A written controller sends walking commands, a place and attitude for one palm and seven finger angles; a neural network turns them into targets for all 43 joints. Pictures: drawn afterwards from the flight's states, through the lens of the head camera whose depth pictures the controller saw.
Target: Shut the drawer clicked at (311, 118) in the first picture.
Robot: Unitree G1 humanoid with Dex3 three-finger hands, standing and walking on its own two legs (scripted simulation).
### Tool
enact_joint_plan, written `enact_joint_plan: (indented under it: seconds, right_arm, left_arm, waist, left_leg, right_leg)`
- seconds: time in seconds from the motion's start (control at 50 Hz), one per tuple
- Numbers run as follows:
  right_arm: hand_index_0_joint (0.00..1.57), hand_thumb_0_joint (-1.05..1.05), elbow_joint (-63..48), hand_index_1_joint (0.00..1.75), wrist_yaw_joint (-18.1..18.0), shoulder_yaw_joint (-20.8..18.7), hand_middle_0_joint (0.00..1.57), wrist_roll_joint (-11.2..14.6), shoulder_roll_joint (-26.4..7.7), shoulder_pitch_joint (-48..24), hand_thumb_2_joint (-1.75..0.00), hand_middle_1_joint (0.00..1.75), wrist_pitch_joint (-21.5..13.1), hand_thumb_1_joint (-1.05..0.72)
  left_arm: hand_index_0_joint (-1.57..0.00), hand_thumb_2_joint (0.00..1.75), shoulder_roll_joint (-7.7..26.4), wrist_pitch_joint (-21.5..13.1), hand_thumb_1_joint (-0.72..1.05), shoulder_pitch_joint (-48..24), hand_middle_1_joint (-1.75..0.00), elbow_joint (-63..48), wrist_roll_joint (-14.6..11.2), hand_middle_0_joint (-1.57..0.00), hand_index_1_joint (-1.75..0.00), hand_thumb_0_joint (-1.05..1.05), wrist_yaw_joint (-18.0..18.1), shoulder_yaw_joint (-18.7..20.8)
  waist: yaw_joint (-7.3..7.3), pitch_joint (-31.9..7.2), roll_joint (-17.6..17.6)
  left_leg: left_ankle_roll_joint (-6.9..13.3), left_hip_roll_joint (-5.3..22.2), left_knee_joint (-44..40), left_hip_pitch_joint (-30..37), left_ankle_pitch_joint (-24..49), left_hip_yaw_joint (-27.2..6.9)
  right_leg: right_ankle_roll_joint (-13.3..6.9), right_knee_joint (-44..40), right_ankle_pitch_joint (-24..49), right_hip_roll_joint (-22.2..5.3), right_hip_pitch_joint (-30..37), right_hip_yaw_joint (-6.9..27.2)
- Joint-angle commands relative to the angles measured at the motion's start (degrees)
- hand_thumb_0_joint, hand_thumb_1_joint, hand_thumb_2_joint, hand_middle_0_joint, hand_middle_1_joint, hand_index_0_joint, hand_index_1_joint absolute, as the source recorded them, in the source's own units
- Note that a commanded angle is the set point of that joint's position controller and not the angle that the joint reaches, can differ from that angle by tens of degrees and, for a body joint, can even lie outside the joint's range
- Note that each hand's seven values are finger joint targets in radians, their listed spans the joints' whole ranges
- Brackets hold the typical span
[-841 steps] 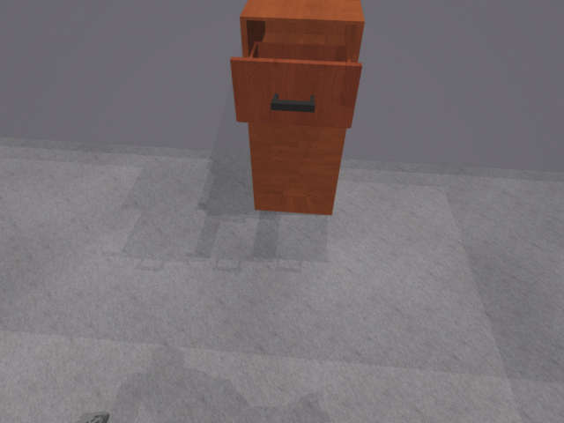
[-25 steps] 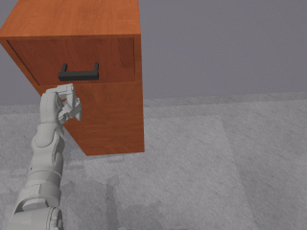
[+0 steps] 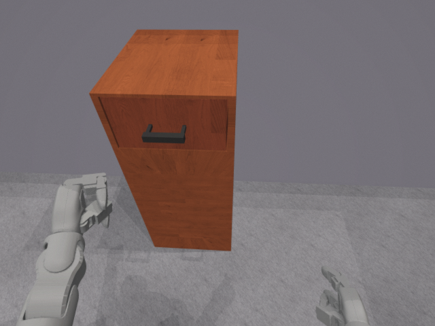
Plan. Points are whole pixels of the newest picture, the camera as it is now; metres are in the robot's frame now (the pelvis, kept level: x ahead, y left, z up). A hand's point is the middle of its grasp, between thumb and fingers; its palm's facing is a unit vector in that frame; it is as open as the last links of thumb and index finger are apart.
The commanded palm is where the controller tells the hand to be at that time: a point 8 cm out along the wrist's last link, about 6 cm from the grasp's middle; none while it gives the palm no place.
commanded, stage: draw the hand back to the body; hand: left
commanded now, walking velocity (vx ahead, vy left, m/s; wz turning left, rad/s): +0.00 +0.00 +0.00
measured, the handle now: (165, 132) +0.59 +0.20 +0.01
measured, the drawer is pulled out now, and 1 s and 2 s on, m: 0.00 0.00 0.00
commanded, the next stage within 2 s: step back with the hand held close in 0.60 s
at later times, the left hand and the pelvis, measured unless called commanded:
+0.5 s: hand (43, 247) +0.18 +0.24 +0.17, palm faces +0.41 -0.82 -0.41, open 3.3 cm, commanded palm +0.13 +0.28 +0.18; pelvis +0.00 +0.00 +0.01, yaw +0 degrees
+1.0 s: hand (49, 242) +0.19 +0.25 +0.15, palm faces +0.30 -0.83 -0.48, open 3.3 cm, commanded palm +0.13 +0.29 +0.18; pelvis -0.01 +0.01 +0.01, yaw -2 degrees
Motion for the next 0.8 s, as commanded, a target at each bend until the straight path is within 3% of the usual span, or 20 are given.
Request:
enact_joint_plan:
  seconds: [0.0,0.12,0.16,0.2,0.26,0.32,0.4,0.48,0.54,0.58,0.66,0.7,0.72,0.74,0.76,0.78]
  right_arm:
    - [0.20,0.00,-7.5,0.30,-0.3,-2.3,0.20,-0.8,-5.8,-5.6,-0.90,0.30,-3.9,-0.90]
    - [0.20,0.00,-7.1,0.30,0.4,-2.7,0.20,-1.4,-5.4,-6.1,-0.90,0.30,-5.2,-0.90]
    - [0.20,0.00,-7.0,0.30,0.6,-2.9,0.20,-1.4,-5.5,-6.3,-0.90,0.30,-5.6,-0.90]
    - [0.20,0.00,-7.2,0.30,0.7,-3.0,0.20,-1.5,-5.1,-6.3,-0.90,0.30,-6.2,-0.90]
    - [0.20,0.00,-7.0,0.30,0.7,-3.4,0.20,-1.6,-5.2,-6.3,-0.90,0.30,-7.1,-0.90]
    - [0.20,0.00,-7.2,0.30,0.7,-3.6,0.20,-1.6,-4.8,-5.8,-0.90,0.30,-8.1,-0.90]
    - [0.20,0.00,-7.1,0.30,0.4,-3.8,0.20,-1.5,-4.6,-5.7,-0.90,0.30,-9.3,-0.90]
    - [0.20,0.00,-6.1,0.30,0.0,-4.0,0.20,-1.5,-5.0,-5.0,-0.90,0.30,-9.6,-0.90]
    - [0.20,0.00,-6.1,0.30,-0.3,-4.0,0.20,-1.7,-5.0,-5.0,-0.90,0.30,-9.7,-0.90]
    - [0.20,0.00,-6.3,0.30,-0.4,-3.8,0.20,-1.7,-4.9,-5.3,-0.90,0.30,-10.2,-0.90]
    - [0.20,0.00,-6.1,0.30,-0.3,-3.7,0.20,-1.9,-4.7,-5.5,-0.90,0.30,-10.6,-0.90]
    - [0.20,0.00,-6.2,0.30,-0.2,-3.6,0.20,-1.9,-4.5,-5.5,-0.90,0.30,-10.6,-0.90]
    - [0.20,0.00,-7.8,0.30,0.3,-4.0,0.20,-1.8,-6.4,-4.5,-0.90,0.30,-9.1,-0.90]
    - [0.20,0.00,-6.2,0.30,0.3,-4.1,0.20,-2.0,-5.3,-4.3,-0.90,0.30,-8.1,-0.90]
    - [0.20,0.00,-6.9,0.30,0.5,-4.5,0.20,-2.1,-5.6,-4.3,-0.90,0.30,-7.4,-0.90]
    - [0.20,0.00,-6.7,0.30,0.7,-4.7,0.20,-2.3,-5.6,-4.1,-0.90,0.30,-6.6,-0.90]
  left_arm:
    - [-1.40,0.90,9.9,-4.0,0.90,-7.9,-1.60,-19.4,-0.1,-1.40,-1.60,0.00,1.3,5.1]
    - [-1.40,0.90,10.2,-4.7,0.90,2.9,-1.60,-27.3,0.1,-1.40,-1.60,0.00,1.4,7.6]
    - [-1.40,0.90,11.1,-5.0,0.90,6.8,-1.60,-28.6,0.1,-1.40,-1.60,0.00,1.5,9.2]
    - [-1.40,0.90,11.1,-5.5,0.90,9.0,-1.60,-32.3,0.1,-1.40,-1.60,0.00,1.6,9.8]
    - [-1.40,0.90,11.7,-6.0,0.90,14.7,-1.60,-35.0,0.0,-1.40,-1.60,0.00,1.7,11.6]
    - [-1.40,0.90,11.7,-6.7,0.90,19.0,-1.60,-39.7,0.2,-1.40,-1.60,0.00,2.0,12.7]
    - [-1.40,0.90,12.2,-7.1,0.90,24.5,-1.60,-42.7,0.2,-1.40,-1.60,0.00,2.3,14.7]
    - [-1.40,0.90,9.8,-6.9,0.90,21.8,-1.60,-39.2,0.6,-1.40,-1.60,0.00,2.4,12.1]
    - [-1.40,0.90,10.2,-7.2,0.90,21.2,-1.60,-39.0,0.8,-1.40,-1.60,0.00,2.7,12.8]
    - [-1.40,0.90,11.0,-7.4,0.90,20.4,-1.60,-40.7,0.7,-1.40,-1.60,0.00,2.9,13.1]
    - [-1.40,0.90,11.5,-7.3,0.90,22.0,-1.60,-40.7,0.7,-1.40,-1.60,0.00,3.0,13.9]
    - [-1.40,0.90,11.2,-7.3,0.90,21.7,-1.60,-41.7,0.7,-1.40,-1.60,0.00,3.0,13.7]
    - [-1.40,0.90,19.4,-10.3,0.90,13.9,-1.60,-46.5,0.7,-1.40,-1.60,0.00,3.3,22.5]
    - [-1.40,0.90,15.1,-10.6,0.90,20.0,-1.60,-39.9,1.0,-1.40,-1.60,0.00,2.8,19.8]
    - [-1.40,0.90,14.6,-11.2,0.90,21.4,-1.60,-40.3,1.2,-1.40,-1.60,0.00,2.4,19.3]
    - [-1.40,0.90,11.8,-11.2,0.90,25.0,-1.60,-38.1,1.4,-1.40,-1.60,0.00,2.1,17.1]
  waist:
    - [-0.05,-7.6,-0.6]
    - [0.61,-5.1,0.3]
    - [1.00,-3.4,-1.4]
    - [1.08,-3.8,0.5]
    - [1.48,-2.4,-1.8]
    - [1.75,-3.7,0.7]
    - [2.18,-1.6,-0.5]
    - [0.96,2.8,-1.7]
    - [1.49,1.0,-2.1]
    - [1.80,0.4,0.4]
    - [2.37,-0.5,-0.9]
    - [2.29,-0.8,1.1]
    - [-0.29,4.5,0.1]
    - [-0.69,4.1,-2.8]
    - [-0.54,3.6,-3.0]
    - [-0.93,2.0,-2.7]
  left_leg:
    - [0.9,0.7,-7.3,7.4,13.8,-1.0]
    - [0.6,0.8,-8.7,8.4,16.0,-0.8]
    - [0.6,0.8,-8.9,7.9,15.1,-0.8]
    - [0.7,0.7,-8.9,8.3,15.0,-0.6]
    - [0.8,0.8,-8.4,7.9,14.7,-0.4]
    - [0.7,0.9,-8.1,8.4,15.8,-0.3]
    - [0.6,1.1,-7.5,7.7,15.7,-0.4]
    - [0.8,1.2,-7.7,7.1,11.7,-0.4]
    - [1.0,1.1,-7.8,7.4,10.9,-0.7]
    - [0.9,0.9,-7.9,7.7,10.9,-0.8]
    - [0.7,1.0,-7.5,7.5,13.9,-0.9]
    - [0.5,1.0,-7.7,7.6,14.3,-1.0]
    - [1.7,1.8,-6.7,3.1,10.0,-1.7]
    - [1.7,1.6,-5.6,4.1,9.5,-2.0]
    - [1.5,1.6,-5.4,4.2,10.7,-1.9]
    - [1.4,2.1,-5.7,4.7,12.8,-1.7]
  right_leg:
    - [-0.9,-6.6,14.9,-0.2,4.6,0.8]
    - [-0.9,-8.2,16.4,-0.2,6.4,0.5]
    - [-0.8,-9.2,15.2,0.1,5.9,0.5]
    - [-0.7,-9.1,15.2,-0.3,6.3,0.7]
    - [-0.5,-9.9,14.6,-0.1,5.7,0.8]
    - [-0.6,-9.0,15.8,-0.3,6.3,0.9]
    - [-0.5,-9.1,15.6,-0.1,5.3,0.9]
    - [-0.3,-10.4,10.9,-0.2,1.9,1.1]
    - [-0.4,-10.0,9.6,-0.5,2.7,1.2]
    - [-0.6,-10.0,9.7,-0.6,3.3,1.4]
    - [-0.7,-9.4,13.4,-0.4,5.0,1.4]
    - [-0.8,-8.9,13.9,-0.5,5.4,1.3]
    - [-1.0,-12.3,17.4,-3.4,0.4,8.5]
    - [-1.1,-12.9,18.3,-4.5,-0.2,8.6]
    - [-1.1,-12.9,20.7,-4.7,-0.1,8.7]
    - [-0.9,-11.6,22.5,-4.8,1.0,7.6]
